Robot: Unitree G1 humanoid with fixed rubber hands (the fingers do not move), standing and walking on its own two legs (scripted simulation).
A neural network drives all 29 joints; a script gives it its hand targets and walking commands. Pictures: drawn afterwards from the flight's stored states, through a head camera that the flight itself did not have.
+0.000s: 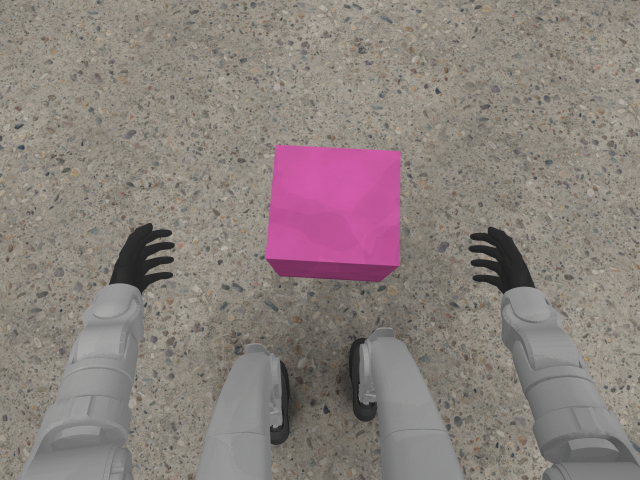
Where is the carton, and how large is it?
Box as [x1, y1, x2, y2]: [265, 145, 400, 281]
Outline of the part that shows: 276,145 265,257 279,275 379,281 397,267 399,240 400,151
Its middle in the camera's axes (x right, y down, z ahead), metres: +0.03 -0.05 +0.98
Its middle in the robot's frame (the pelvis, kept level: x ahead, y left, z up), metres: +0.53 -0.02 -0.54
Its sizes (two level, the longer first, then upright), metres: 0.282 0.262 0.279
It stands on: the floor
